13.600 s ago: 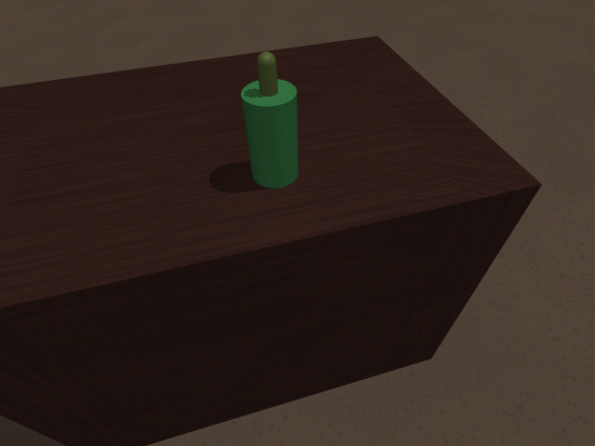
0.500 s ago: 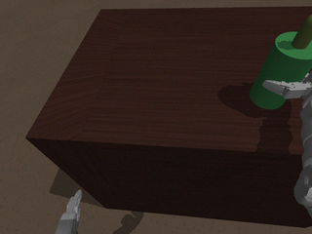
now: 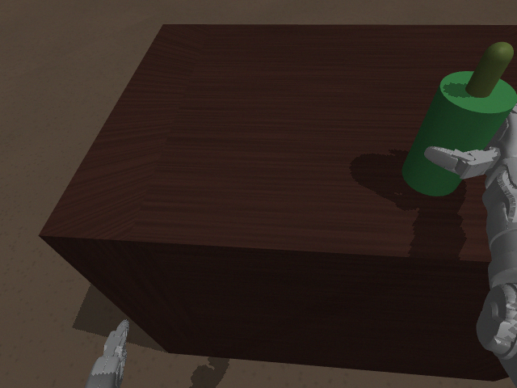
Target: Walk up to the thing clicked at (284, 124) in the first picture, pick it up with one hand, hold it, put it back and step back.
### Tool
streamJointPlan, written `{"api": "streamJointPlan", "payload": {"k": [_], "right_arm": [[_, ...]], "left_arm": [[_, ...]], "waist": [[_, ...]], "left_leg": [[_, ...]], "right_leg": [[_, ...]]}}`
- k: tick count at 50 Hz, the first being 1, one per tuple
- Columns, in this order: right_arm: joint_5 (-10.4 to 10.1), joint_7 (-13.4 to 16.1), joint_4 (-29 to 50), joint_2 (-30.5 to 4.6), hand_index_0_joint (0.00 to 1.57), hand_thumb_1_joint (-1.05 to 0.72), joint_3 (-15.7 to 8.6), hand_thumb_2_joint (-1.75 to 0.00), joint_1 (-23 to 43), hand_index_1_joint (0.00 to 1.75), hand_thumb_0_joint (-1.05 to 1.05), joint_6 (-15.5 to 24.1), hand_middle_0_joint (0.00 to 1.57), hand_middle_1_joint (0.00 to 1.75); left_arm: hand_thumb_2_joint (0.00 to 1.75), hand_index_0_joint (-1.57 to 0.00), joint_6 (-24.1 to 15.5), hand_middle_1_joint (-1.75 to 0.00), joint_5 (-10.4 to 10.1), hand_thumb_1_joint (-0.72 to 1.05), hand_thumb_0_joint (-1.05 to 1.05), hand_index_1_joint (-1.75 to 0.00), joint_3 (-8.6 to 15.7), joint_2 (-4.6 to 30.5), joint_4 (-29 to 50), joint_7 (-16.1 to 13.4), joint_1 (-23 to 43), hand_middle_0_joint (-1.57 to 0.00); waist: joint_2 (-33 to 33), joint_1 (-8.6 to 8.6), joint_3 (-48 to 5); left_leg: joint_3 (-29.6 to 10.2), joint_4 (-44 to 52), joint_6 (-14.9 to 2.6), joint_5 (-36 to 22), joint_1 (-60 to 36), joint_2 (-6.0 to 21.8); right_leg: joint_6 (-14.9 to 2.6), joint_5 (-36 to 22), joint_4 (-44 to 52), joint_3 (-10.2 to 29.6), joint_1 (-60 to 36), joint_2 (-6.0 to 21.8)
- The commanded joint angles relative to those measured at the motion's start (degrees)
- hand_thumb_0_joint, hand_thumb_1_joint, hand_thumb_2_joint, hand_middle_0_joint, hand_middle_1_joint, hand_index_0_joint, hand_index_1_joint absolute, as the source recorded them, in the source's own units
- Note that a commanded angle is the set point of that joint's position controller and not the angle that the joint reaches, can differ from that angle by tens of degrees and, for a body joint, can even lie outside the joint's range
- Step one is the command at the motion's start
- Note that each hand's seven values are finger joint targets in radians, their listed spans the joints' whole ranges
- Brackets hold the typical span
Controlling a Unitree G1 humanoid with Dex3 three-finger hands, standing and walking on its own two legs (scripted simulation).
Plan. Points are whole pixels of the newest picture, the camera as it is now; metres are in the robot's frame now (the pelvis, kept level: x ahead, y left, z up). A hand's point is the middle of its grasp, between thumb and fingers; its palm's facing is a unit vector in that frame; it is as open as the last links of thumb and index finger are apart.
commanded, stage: settle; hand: right
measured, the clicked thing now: (459, 122) +0.47 -0.23 +0.17
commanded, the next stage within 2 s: lift in 0.50 s
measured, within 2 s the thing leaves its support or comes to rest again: leaves its support in 0.10 s
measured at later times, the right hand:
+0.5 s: hand (468, 125) +0.45 -0.23 +0.18, palm faces +0.26 +0.97 +0.00, open 11.9 cm
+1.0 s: hand (477, 104) +0.44 -0.22 +0.22, palm faces +0.23 +0.97 +0.01, open 11.9 cm
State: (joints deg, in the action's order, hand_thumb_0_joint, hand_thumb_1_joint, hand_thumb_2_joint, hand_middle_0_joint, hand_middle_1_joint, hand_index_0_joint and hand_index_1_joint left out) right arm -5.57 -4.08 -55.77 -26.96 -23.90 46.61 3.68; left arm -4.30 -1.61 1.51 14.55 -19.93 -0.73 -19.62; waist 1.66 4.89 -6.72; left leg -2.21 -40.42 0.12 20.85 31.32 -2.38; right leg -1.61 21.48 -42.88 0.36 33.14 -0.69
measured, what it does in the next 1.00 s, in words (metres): stands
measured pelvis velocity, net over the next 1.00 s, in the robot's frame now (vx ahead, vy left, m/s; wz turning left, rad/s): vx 0.00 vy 0.01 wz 0.00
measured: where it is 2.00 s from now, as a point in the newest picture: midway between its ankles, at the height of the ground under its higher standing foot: outside the picture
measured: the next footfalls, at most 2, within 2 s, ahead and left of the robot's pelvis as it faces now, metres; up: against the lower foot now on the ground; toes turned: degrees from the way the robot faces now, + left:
none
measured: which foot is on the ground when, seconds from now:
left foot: down 0.00-1.00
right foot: down 0.00-1.00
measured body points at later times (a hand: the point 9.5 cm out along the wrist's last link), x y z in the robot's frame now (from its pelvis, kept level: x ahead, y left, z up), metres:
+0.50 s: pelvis -0.01 +0.01 +0.01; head +0.02 +0.02 +0.46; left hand +0.15 +0.27 -0.05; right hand +0.43 -0.28 +0.18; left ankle -0.02 +0.13 -0.71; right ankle -0.01 -0.10 -0.71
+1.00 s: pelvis +0.00 +0.01 +0.02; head +0.00 +0.02 +0.47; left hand +0.15 +0.27 -0.05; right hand +0.42 -0.27 +0.22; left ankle -0.02 +0.13 -0.71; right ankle -0.01 -0.10 -0.71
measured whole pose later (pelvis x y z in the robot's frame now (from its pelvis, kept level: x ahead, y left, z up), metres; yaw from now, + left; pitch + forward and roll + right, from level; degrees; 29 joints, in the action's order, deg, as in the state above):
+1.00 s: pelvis +0.00 +0.01 +0.02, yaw +0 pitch +6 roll +0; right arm -8.6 -3.2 -44.8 -23.6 -20.4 44.9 -5.9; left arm -6.0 -2.5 3.1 15.0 -27.6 -4.4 -16.6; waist 2.8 2.3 -5.7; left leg -2.6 -32.0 -0.1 17.2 20.3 -1.6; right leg -1.4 16.9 -32.7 0.2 21.2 -1.2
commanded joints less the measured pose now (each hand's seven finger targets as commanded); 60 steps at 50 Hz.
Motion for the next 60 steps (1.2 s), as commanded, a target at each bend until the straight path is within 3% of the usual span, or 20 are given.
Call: {"api": "streamJointPlan", "payload": {"k": [1, 4, 8, 10, 14, 16, 19, 22, 25, 28, 31, 34, 37, 39, 42, 45, 48, 50, 53, 60], "right_arm": [[-1.83, -0.03, 10.66, -15.76, 1.20, 0.04, -0.92, -1.32, 29.35, 1.40, 0.00, 5.29, 1.14, 1.40], [-1.48, 0.76, 26.78, -25.33, 1.23, 0.03, -4.58, -1.35, 43.26, 1.43, 0.00, 7.97, 1.16, 1.43], [-2.49, 0.24, 12.09, -11.47, 1.19, 0.07, 2.44, -1.35, 30.59, 1.42, 0.00, 4.64, 1.11, 1.42], [-2.03, 1.71, 35.98, -31.41, 1.23, 0.01, -7.94, -1.37, 47.75, 1.45, 0.00, 7.68, 1.16, 1.45], [-3.65, -0.90, 6.48, -3.35, 1.20, 0.08, 6.39, -1.38, 28.53, 1.45, 0.00, 2.60, 1.13, 1.45], [-2.13, 0.57, 33.17, -31.74, 1.25, 0.03, -7.60, -1.38, 46.92, 1.47, 0.00, 6.60, 1.18, 1.47], [-3.20, -1.68, 3.23, -6.33, 1.23, 0.17, 5.33, -1.41, 25.48, 1.49, 0.00, 0.29, 1.14, 1.49], [-2.17, 0.18, 36.46, -33.97, 1.25, 0.02, -7.58, -1.39, 51.82, 1.48, 0.00, 6.01, 1.18, 1.48], [-3.56, -1.25, 7.03, -10.92, 1.21, 0.15, 2.70, -1.39, 28.38, 1.47, 0.00, 0.73, 1.13, 1.47], [-1.63, 0.84, 36.97, -35.16, 1.26, 0.03, -8.14, -1.40, 52.03, 1.49, 0.00, 5.23, 1.18, 1.49], [-3.64, -1.32, 3.54, -8.03, 1.21, 0.21, 4.47, -1.32, 28.75, 1.41, 0.00, 0.00, 1.13, 1.41], [-1.55, 0.81, 34.82, -34.48, 1.25, 0.12, -8.15, -1.32, 49.49, 1.44, 0.00, 3.76, 1.18, 1.44], [-4.14, -1.07, 12.89, -5.57, 1.16, 0.24, 6.16, -1.23, 31.83, 1.34, 0.00, -0.27, 1.08, 1.34], [-2.49, 0.63, 42.62, -32.09, 1.19, 0.10, -7.17, -1.24, 53.00, 1.35, 0.00, 4.04, 1.13, 1.35], [-4.38, -0.95, 15.81, -10.05, 1.17, 0.23, 3.54, -1.25, 28.32, 1.36, 0.00, -2.60, 1.10, 1.36], [-3.57, 1.52, 40.95, -30.63, 1.20, 0.06, -8.73, -1.22, 44.17, 1.34, 0.00, 0.21, 1.14, 1.34], [-5.29, 0.10, 23.32, -6.82, 1.17, 0.15, 4.83, -1.22, 27.85, 1.33, 0.00, -5.30, 1.11, 1.33], [-4.18, 1.86, 46.16, -24.18, 1.21, 0.04, -4.83, -1.23, 41.33, 1.35, 0.00, -3.58, 1.16, 1.35], [-5.63, 1.34, 35.49, -5.69, 1.24, 0.10, 5.52, -1.27, 25.03, 1.39, 0.00, -10.41, 1.17, 1.39], [-6.57, 2.94, 50.21, -7.16, 1.27, 0.00, 3.95, -1.27, 28.08, 1.40, 0.00, -19.36, 1.21, 1.40]], "left_arm": [[0.06, -0.04, -2.96, -0.05, 0.13, -0.55, 0.00, -0.05, 2.22, 5.75, 4.38, -1.07, -1.91, -0.05], [0.05, -0.05, -4.45, -0.05, 0.11, -0.54, 0.00, -0.05, 3.24, 7.90, 12.56, -1.69, 5.42, -0.05], [0.05, -0.05, -3.53, -0.05, 0.07, -0.54, 0.00, -0.05, 0.03, 3.27, 2.25, -1.20, 1.73, -0.05], [0.06, -0.05, -5.13, -0.05, 0.14, -0.55, 0.00, -0.05, 7.50, 13.54, 14.18, -2.95, 8.29, -0.05], [0.05, -0.05, -3.80, -0.05, -0.37, -0.53, 0.00, -0.05, -2.64, 0.52, 0.74, -1.65, 5.92, -0.05], [0.05, -0.05, -6.37, -0.05, -0.38, -0.55, 0.00, -0.05, 6.83, 14.18, 18.94, -3.91, 17.41, -0.05], [0.05, -0.05, -2.31, -0.05, -0.08, -0.53, 0.00, -0.05, -0.88, 0.84, -9.07, -2.31, -5.68, -0.04], [0.05, -0.04, -6.27, -0.04, -0.07, -0.55, 0.00, -0.05, 7.40, 14.24, 14.53, -4.46, 12.27, -0.05], [0.04, -0.05, -2.66, -0.05, -0.32, -0.52, 0.00, -0.04, -0.24, 1.64, -7.83, -2.51, -3.82, -0.04], [0.06, -0.04, -5.78, -0.04, 0.21, -0.55, 0.00, -0.05, 6.36, 11.80, 9.90, -4.49, 6.74, -0.05], [0.05, -0.06, -3.33, -0.06, -0.36, -0.53, 0.00, -0.05, 0.01, 1.75, -7.59, -2.67, -0.83, -0.05], [0.05, -0.05, -5.61, -0.06, 0.45, -0.54, 0.00, -0.05, 7.03, 11.81, 5.36, -4.33, 5.03, -0.05], [0.04, -0.06, -3.87, -0.06, -0.39, -0.52, 0.00, -0.05, 0.03, 1.59, -5.79, -2.35, 4.15, -0.05], [0.05, -0.05, -7.08, -0.05, 0.08, -0.56, 0.00, -0.05, 7.42, 13.53, 13.76, -4.29, 17.12, -0.05], [0.04, -0.06, -3.08, -0.06, -0.33, -0.53, 0.00, -0.05, 3.21, 4.71, -9.03, -3.20, 0.97, -0.05], [0.06, -0.04, -6.36, -0.05, -0.06, -0.56, 0.00, -0.05, 9.45, 14.27, 8.23, -5.37, 11.68, -0.04], [0.04, -0.05, -3.43, -0.06, -0.84, -0.53, 0.00, -0.05, 0.66, 1.42, -5.64, -3.56, 0.77, -0.04], [0.04, -0.05, -6.17, -0.05, -0.46, -0.54, 0.00, -0.04, 6.62, 10.44, 11.26, -4.63, 11.60, -0.04], [0.04, -0.05, -3.49, -0.06, -0.90, -0.52, 0.00, -0.05, 2.73, 3.37, -1.18, -3.14, -0.63, -0.04], [0.04, -0.04, -3.94, -0.05, -1.19, -0.53, 0.00, -0.04, 4.87, 6.08, -1.28, -1.99, 6.12, -0.04]], "waist": [[3.65, -0.26, -20.29], [7.38, -0.61, -33.41], [5.15, 0.38, -17.11], [7.91, -0.76, -38.11], [-2.13, 1.29, -10.52], [4.55, -1.79, -41.78], [1.86, 1.14, -6.66], [6.77, -1.11, -40.95], [1.07, 0.92, -6.42], [8.90, -1.41, -37.43], [0.36, 1.79, -5.05], [11.24, -2.76, -36.61], [3.35, -0.17, -12.63], [9.06, -3.77, -45.26], [3.17, -1.58, -12.98], [3.07, -3.82, -38.08], [0.17, -1.88, -11.25], [3.21, -4.41, -33.55], [3.21, -3.03, -13.94], [5.28, -3.92, -16.04]], "left_leg": [[2.95, 3.43, -1.27, -20.93, -5.30, -0.63], [1.63, 3.21, -0.96, -24.35, -10.19, 0.49], [2.54, 5.27, -1.07, -18.13, -4.66, -0.20], [1.51, 4.14, -0.89, -26.03, -12.00, 0.49], [2.33, 7.63, -0.53, -16.52, -5.67, 0.17], [0.76, 5.37, -0.28, -24.79, -17.20, 1.42], [1.92, 8.29, -0.72, -18.72, -5.41, 0.56], [0.64, 6.47, -0.12, -26.36, -16.48, 1.59], [1.61, 9.51, -0.33, -18.27, -6.81, 0.94], [0.25, 7.14, -0.45, -28.38, -16.78, 1.63], [1.70, 10.63, -0.33, -18.50, -6.32, 0.91], [0.26, 8.05, -0.70, -28.24, -15.88, 1.55], [1.92, 10.57, -0.85, -20.89, -8.82, 0.58], [0.98, 7.50, -0.86, -31.17, -19.95, 1.29], [2.12, 10.57, -1.19, -23.35, -11.73, 0.49], [1.13, 8.61, -0.52, -33.16, -22.52, 1.43], [2.64, 11.48, -0.73, -23.22, -13.21, 0.67], [1.83, 10.00, -0.50, -29.40, -19.84, 1.43], [2.98, 11.12, -1.02, -25.01, -14.41, 0.53], [3.23, 12.08, -1.06, -24.74, -14.60, 0.82]], "right_leg": [[0.81, -30.90, 3.72, 1.59, -19.10, 1.87], [0.32, -28.84, 3.26, 0.51, -22.65, 1.21], [0.66, -25.62, 5.35, 1.22, -18.87, 1.78], [0.39, -30.74, 3.96, 0.76, -26.63, 1.42], [-0.41, -17.32, 7.67, 1.00, -14.31, 1.40], [-0.10, -24.74, 6.11, 0.19, -25.04, 0.84], [-0.40, -19.35, 8.81, 0.64, -16.48, 0.50], [-0.20, -26.12, 6.67, -0.15, -27.87, 0.50], [-0.52, -16.70, 10.19, 0.27, -16.38, 0.30], [0.06, -27.70, 7.31, -0.57, -27.88, 0.02], [-0.59, -17.13, 10.53, 0.16, -16.20, 0.61], [0.17, -29.52, 7.59, -0.60, -29.39, 0.03], [0.13, -21.99, 10.95, 0.44, -20.68, 1.14], [0.58, -34.05, 7.57, 0.08, -32.77, 1.08], [0.15, -25.08, 11.68, 0.62, -21.85, 0.76], [0.05, -32.27, 9.03, -0.32, -29.49, 0.44], [-0.43, -23.81, 12.77, 0.25, -22.99, 0.81], [0.02, -31.15, 10.22, -0.42, -31.40, 0.71], [0.35, -28.94, 12.65, 0.06, -27.36, 0.96], [0.52, -30.62, 12.42, 0.36, -29.73, 1.38]]}}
